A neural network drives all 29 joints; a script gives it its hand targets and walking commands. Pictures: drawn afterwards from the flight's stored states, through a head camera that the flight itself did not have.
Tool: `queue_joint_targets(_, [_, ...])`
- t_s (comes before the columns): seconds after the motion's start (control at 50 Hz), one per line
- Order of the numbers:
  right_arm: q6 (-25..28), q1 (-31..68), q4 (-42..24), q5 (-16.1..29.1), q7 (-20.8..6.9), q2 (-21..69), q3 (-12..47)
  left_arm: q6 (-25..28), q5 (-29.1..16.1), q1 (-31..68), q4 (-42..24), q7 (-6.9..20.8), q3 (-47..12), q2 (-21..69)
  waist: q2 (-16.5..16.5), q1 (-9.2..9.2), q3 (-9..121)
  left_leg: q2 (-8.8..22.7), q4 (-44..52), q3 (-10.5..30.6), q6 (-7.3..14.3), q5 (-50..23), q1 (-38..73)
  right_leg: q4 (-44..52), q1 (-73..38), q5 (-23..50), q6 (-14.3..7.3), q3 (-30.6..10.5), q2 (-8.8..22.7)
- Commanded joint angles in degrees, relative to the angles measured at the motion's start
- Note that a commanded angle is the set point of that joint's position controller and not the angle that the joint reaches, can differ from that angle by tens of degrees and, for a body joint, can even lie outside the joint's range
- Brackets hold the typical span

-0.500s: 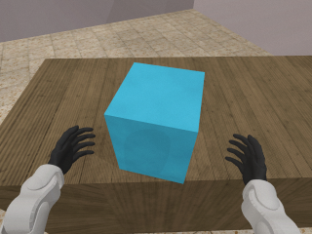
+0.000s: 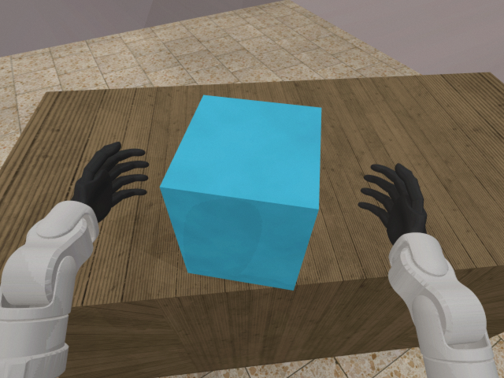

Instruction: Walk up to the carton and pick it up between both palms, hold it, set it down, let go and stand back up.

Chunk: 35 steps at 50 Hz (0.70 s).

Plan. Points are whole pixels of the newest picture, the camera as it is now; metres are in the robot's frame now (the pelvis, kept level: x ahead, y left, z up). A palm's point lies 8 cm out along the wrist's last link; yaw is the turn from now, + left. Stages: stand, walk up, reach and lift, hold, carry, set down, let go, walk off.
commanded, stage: reach and lift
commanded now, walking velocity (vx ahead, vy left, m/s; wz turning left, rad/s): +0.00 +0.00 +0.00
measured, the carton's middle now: (250, 196) +0.40 +0.00 +0.05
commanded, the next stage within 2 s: none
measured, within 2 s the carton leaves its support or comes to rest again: neither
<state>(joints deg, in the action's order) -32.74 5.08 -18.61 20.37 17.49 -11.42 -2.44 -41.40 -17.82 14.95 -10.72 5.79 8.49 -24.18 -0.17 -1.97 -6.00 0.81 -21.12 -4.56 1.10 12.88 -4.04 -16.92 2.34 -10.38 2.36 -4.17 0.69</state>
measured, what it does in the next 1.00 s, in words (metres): stands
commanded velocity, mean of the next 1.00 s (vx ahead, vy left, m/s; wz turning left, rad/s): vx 0.00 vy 0.00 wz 0.00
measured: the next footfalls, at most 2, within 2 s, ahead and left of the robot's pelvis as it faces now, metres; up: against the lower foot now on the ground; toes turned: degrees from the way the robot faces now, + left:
none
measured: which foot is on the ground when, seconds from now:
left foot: down 0.00-1.00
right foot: down 0.00-1.00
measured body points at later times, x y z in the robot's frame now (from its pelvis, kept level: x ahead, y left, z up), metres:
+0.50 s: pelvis -0.03 +0.00 +0.00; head -0.01 +0.02 +0.45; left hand +0.40 +0.20 +0.20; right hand +0.35 -0.20 +0.18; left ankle -0.01 +0.10 -0.75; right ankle -0.01 -0.15 -0.75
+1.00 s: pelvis -0.01 -0.02 +0.00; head +0.01 +0.00 +0.45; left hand +0.45 +0.18 +0.19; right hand +0.40 -0.19 +0.17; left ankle -0.01 +0.10 -0.75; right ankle -0.01 -0.15 -0.75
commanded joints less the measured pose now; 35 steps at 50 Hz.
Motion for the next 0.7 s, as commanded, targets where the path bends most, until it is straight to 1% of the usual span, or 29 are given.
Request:
queue_joint_targets(0.0, [3.20, 25.22, -9.00, 0.80, -1.38, -9.16, -5.57, 1.98, 0.27, 27.43, -8.20, -2.15, 5.90, -12.79, 2.40, -0.24, 25.02, 0.34, 1.12, 1.13, -3.30, -23.65, 4.95, -2.26, -4.24, 24.28, -3.20, 2.45, -2.61])
queue_joint_targets(0.02, [3.10, 29.02, -7.45, 1.51, -2.09, -9.76, -5.63, 1.94, 0.38, 31.98, -7.96, -2.53, 5.71, -13.20, 3.42, -1.18, 25.69, 0.35, 2.02, 1.37, -3.69, -21.21, 5.04, -1.62, -3.85, 20.94, -3.89, 2.92, -2.91])
queue_joint_targets(0.04, [2.66, 27.07, -6.46, 1.64, -2.25, -9.69, -5.33, 1.30, 0.76, 30.14, -6.88, -2.27, 4.71, -12.96, 3.25, -1.49, 27.45, 0.54, 1.71, 1.38, -3.58, -20.87, 5.38, -2.12, -4.23, 21.86, -4.10, 2.77, -3.02])
queue_joint_targets(0.06, [2.35, 30.48, -1.80, 2.33, -2.46, -9.80, -4.91, 1.63, 0.52, 34.05, -3.45, -2.33, 4.69, -12.38, 3.29, -2.05, 25.39, 0.57, 2.35, 1.67, -3.38, -18.58, 5.38, -1.30, -2.30, 18.44, -4.18, 3.07, -3.04])
queue_joint_targets(0.1, [1.77, 34.36, 1.35, 1.41, -2.91, -10.24, -4.94, 1.10, 1.11, 37.57, 0.17, -2.29, 3.95, -13.09, 4.05, -2.10, 25.62, 0.65, 3.28, 1.18, -3.43, -15.69, 3.95, -1.01, -2.21, 16.93, -4.21, 3.01, -2.76])
queue_joint_targets(0.12, [1.59, 35.63, 4.02, 1.89, -3.00, -10.01, -3.98, 1.34, 0.48, 37.22, 2.87, -2.27, 4.57, -12.90, 2.39, -2.04, 26.50, 0.55, 2.99, 1.31, -2.52, -15.30, 3.58, -1.32, -3.03, 17.23, -3.79, 2.77, -2.66])
queue_joint_targets(0.16, [1.32, 40.46, 8.73, 1.46, -2.95, -9.37, -4.13, 1.82, 1.77, 43.93, 7.19, -2.33, 3.74, -14.56, 4.21, -2.96, 26.08, 0.36, 3.93, 1.81, -2.24, -10.64, 1.57, -0.82, -2.05, 14.16, -4.16, 2.25, -2.13])
queue_joint_targets(0.18, [2.13, 43.19, 7.45, 2.05, -3.13, -10.10, -4.43, 2.43, 1.22, 44.90, 5.52, -2.87, 3.59, -14.75, 3.76, -2.69, 28.10, 0.42, 3.46, 2.00, -2.43, -10.89, 1.99, -1.49, -2.84, 14.20, -3.89, 2.84, -2.35])
queue_joint_targets(0.2, [1.56, 45.91, 11.35, 2.13, -3.38, -10.12, -4.84, 2.32, 1.26, 48.02, 9.81, -2.92, 2.53, -15.04, 4.61, -2.99, 27.15, 0.37, 3.87, 2.22, -2.43, -8.27, 0.44, -1.09, -2.04, 12.22, -4.46, 2.71, -1.98])
queue_joint_targets(0.22, [2.14, 47.23, 9.72, 2.14, -3.40, -10.14, -5.63, 3.06, 0.75, 49.39, 7.27, -3.29, 0.88, -13.73, 6.16, -3.30, 29.25, 1.22, 4.03, 2.19, -2.94, -9.18, 1.36, -1.58, -1.36, 12.38, -4.42, 3.25, -2.26])
queue_joint_targets(0.24, [2.72, 48.16, 7.39, 1.91, -3.28, -11.78, -7.06, 3.05, -0.77, 49.96, 5.24, -3.76, 0.04, -14.90, 4.25, -4.58, 33.98, 0.98, 2.47, 2.90, -3.39, -11.43, 2.34, -2.58, -3.78, 15.64, -4.32, 3.98, -3.01])
queue_joint_targets(0.28, [3.36, 49.18, 10.70, 1.29, -3.16, -11.63, -7.30, 3.03, 0.55, 52.56, 8.01, -4.03, -0.19, -14.50, 6.47, -5.32, 33.99, 0.71, 1.92, 2.52, -3.44, -10.68, 4.04, -1.95, -0.17, 14.00, -4.37, 4.59, -3.29])
queue_joint_targets(0.3, [2.98, 52.28, 12.98, 1.72, -3.49, -11.86, -6.42, 3.12, -0.53, 55.28, 14.39, -3.59, -0.69, -15.10, 5.93, -4.86, 32.19, 0.33, 2.33, 2.45, -3.04, -9.03, 2.37, -1.19, 1.45, 11.84, -4.09, 4.50, -2.90])
queue_joint_targets(0.34, [3.89, 53.79, 12.46, 0.52, -2.86, -12.51, -8.28, 3.05, -0.91, 57.54, 10.83, -4.02, -0.54, -17.01, 6.81, -6.34, 38.58, 0.35, 0.60, 2.64, -3.20, -11.60, 4.53, -2.14, -0.64, 16.21, -4.05, 4.57, -3.24])
queue_joint_targets(0.36, [3.13, 54.71, 17.19, 0.84, -2.94, -11.05, -6.11, 3.04, -0.97, 59.06, 16.26, -3.94, -0.46, -15.91, 5.76, -6.13, 35.39, 0.12, 1.11, 2.65, -2.80, -10.36, 3.11, -1.50, 1.06, 14.03, -4.00, 4.30, -2.77])
queue_joint_targets(0.38, [3.05, 57.50, 16.93, 0.37, -2.94, -10.55, -6.37, 3.50, -1.13, 59.60, 21.28, -3.41, -1.17, -17.26, 3.58, -5.39, 35.01, 0.55, 1.44, 2.70, -2.29, -8.80, 1.69, -1.69, 0.41, 13.88, -3.91, 4.48, -2.99])
queue_joint_targets(0.4, [3.21, 60.09, 19.77, -0.34, -2.71, -11.79, -7.52, 3.45, -0.66, 62.81, 22.57, -3.39, -1.37, -16.27, 4.56, -6.59, 34.37, 0.41, 2.28, 2.48, -2.48, -7.11, 0.39, -1.78, 0.99, 12.28, -3.86, 4.61, -3.00])
queue_joint_targets(0.42, [3.14, 58.85, 21.55, -0.16, -2.76, -11.57, -6.88, 3.12, -0.01, 60.32, 23.28, -3.45, -1.77, -16.25, 5.07, -7.05, 34.23, 0.75, 1.71, 3.12, -2.89, -9.02, 2.22, -2.07, 0.73, 15.08, -4.28, 5.10, -3.41])
queue_joint_targets(0.44, [3.23, 64.38, 20.20, -0.03, -2.80, -11.95, -6.82, 3.86, -0.19, 66.27, 25.85, -3.25, -1.46, -17.48, 3.85, -5.94, 34.78, 0.50, 2.82, 2.20, -1.87, -4.91, -0.40, -1.90, -0.06, 11.36, -3.90, 4.83, -2.61])
queue_joint_targets(0.46, [3.12, 64.06, 22.35, -0.14, -2.92, -10.07, -5.36, 4.71, -0.44, 66.80, 27.42, -3.34, -0.76, -18.08, 2.99, -5.94, 36.00, -0.01, 2.37, 2.32, -1.48, -5.58, -1.54, -2.57, -2.08, 13.20, -3.63, 4.43, -2.37])
queue_joint_targets(0.48, [3.38, 63.71, 22.39, 0.04, -2.78, -10.31, -4.83, 5.39, 0.12, 65.99, 25.92, -3.37, -1.21, -17.44, 4.14, -5.81, 36.22, -0.03, 2.09, 2.04, -1.65, -8.23, -0.47, -3.07, -2.52, 15.77, -3.10, 4.35, -2.38])
queue_joint_targets(0.5, [3.47, 65.79, 25.54, -0.39, -2.82, -10.70, -5.42, 5.74, -0.43, 67.96, 29.14, -3.48, -1.34, -17.53, 2.38, -5.71, 35.45, 0.34, 1.98, 2.66, -1.89, -9.57, -0.77, -3.13, -1.94, 15.95, -3.03, 5.15, -3.05])
queue_joint_targets(0.54, [3.39, 67.17, 26.38, 1.28, -2.65, -8.87, -3.40, 6.62, -0.28, 68.41, 32.97, -2.98, -1.59, -16.86, 3.07, -4.85, 35.95, -0.06, 1.36, 2.03, -1.54, -11.17, -0.94, -3.15, -2.11, 18.16, -2.92, 4.58, -2.51])
queue_joint_targets(0.56, [4.03, 65.38, 25.09, 1.90, -2.71, -10.09, -3.12, 7.11, 0.12, 67.42, 29.35, -3.00, -1.44, -16.82, 4.74, -5.68, 39.09, -0.21, 0.74, 2.01, -1.92, -15.92, 2.69, -3.33, -2.85, 22.29, -2.95, 4.43, -2.88])
queue_joint_targets(0.58, [3.78, 68.98, 28.09, 1.25, -2.57, -10.55, -3.59, 7.28, -0.82, 71.79, 32.69, -2.84, -1.80, -17.78, 3.91, -5.98, 38.78, -0.25, 0.14, 2.56, -2.00, -14.37, 2.39, -3.10, -0.67, 19.54, -3.15, 4.81, -3.04])
queue_joint_targets(0.6, [3.78, 69.62, 28.49, 2.43, -2.32, -9.99, -2.92, 7.66, -0.97, 72.54, 32.04, -2.77, -2.46, -17.86, 5.35, -6.53, 41.29, -0.38, -0.58, 2.46, -2.07, -17.57, 3.24, -3.88, -3.24, 23.24, -3.09, 4.34, -2.76])
queue_joint_targets(0.62, [3.42, 66.64, 28.82, 1.81, -1.80, -10.42, -3.59, 7.38, -0.13, 69.05, 33.61, -2.58, -0.96, -18.12, 3.45, -6.41, 40.82, -0.34, -1.04, 2.09, -2.03, -17.41, 4.45, -3.60, -3.52, 24.73, -2.83, 4.45, -3.12])
queue_joint_targets(0.66, [4.52, 68.85, 28.53, 1.85, -1.66, -9.69, -3.74, 8.79, -0.18, 71.77, 33.52, -2.30, -2.71, -17.87, 5.97, -6.47, 43.06, -0.95, -1.12, 1.96, -2.52, -18.73, 3.07, -4.06, -3.57, 25.35, -2.27, 4.82, -2.85])
queue_joint_targets(0.68, [4.76, 66.78, 29.00, 3.68, -1.82, -8.48, -0.40, 8.77, 1.22, 69.46, 33.18, -2.29, -0.31, -18.43, 4.95, -4.78, 45.42, -0.92, -2.03, 1.83, -1.96, -23.51, 4.93, -4.52, -6.75, 31.51, -2.63, 4.25, -2.81])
